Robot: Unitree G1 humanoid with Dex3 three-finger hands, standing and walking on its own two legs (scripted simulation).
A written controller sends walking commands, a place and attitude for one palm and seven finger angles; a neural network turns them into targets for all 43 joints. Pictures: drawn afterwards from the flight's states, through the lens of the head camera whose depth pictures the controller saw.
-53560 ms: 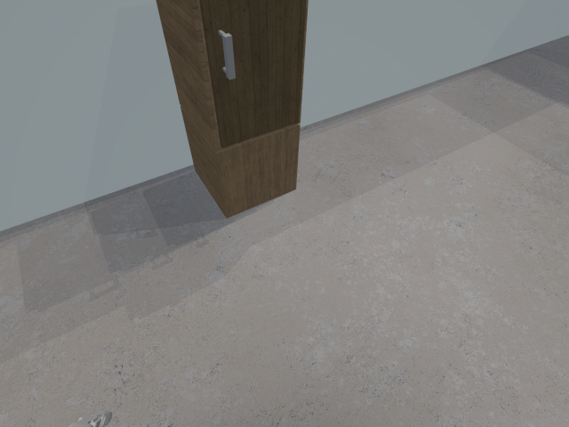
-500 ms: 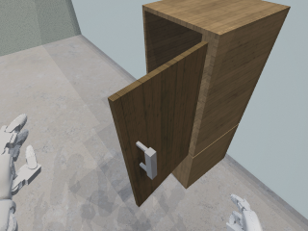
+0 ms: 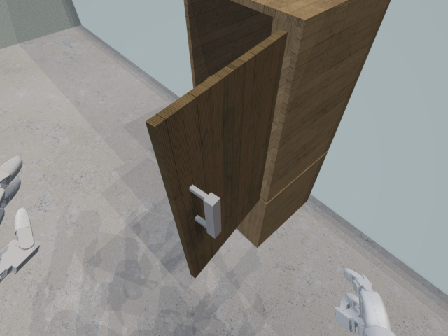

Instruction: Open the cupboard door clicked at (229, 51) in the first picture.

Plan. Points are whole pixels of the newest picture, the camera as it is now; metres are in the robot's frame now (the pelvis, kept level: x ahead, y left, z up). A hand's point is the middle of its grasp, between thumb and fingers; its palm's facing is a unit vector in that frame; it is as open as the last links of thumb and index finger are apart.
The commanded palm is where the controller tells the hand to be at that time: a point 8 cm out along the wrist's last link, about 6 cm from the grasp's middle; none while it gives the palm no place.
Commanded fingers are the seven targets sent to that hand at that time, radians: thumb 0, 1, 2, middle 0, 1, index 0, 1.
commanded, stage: step back with the hand held close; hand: left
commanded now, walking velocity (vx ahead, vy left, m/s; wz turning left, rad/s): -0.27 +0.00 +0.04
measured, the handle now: (205, 211) +0.35 +0.07 +0.00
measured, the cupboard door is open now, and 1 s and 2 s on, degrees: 100 100 100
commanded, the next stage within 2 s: stop stepping back and stand still in 0.90 s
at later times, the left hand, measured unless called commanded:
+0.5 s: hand out of the picture +0.11 +0.27 +0.16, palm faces +0.47 -0.76 -0.45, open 7.5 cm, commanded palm +0.05 +0.31 +0.17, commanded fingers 0.00 0.90 0.90 -0.20 -0.30 -0.20 -0.30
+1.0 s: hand out of the picture +0.07 +0.25 +0.15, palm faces +0.30 -0.82 -0.49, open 7.5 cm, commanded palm -0.01 +0.30 +0.17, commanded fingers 0.00 0.90 0.90 -0.20 -0.30 -0.20 -0.30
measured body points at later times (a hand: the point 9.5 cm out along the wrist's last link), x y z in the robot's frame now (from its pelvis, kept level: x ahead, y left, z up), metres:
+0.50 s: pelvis -0.08 +0.01 -0.02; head -0.06 +0.02 +0.43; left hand +0.08 +0.31 +0.18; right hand +0.09 -0.23 -0.10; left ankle +0.00 +0.10 -0.74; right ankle +0.02 -0.13 -0.74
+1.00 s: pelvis -0.15 +0.00 +0.00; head -0.10 +0.03 +0.44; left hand +0.05 +0.30 +0.18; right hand +0.04 -0.23 -0.07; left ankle -0.08 +0.09 -0.74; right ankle -0.20 -0.12 -0.73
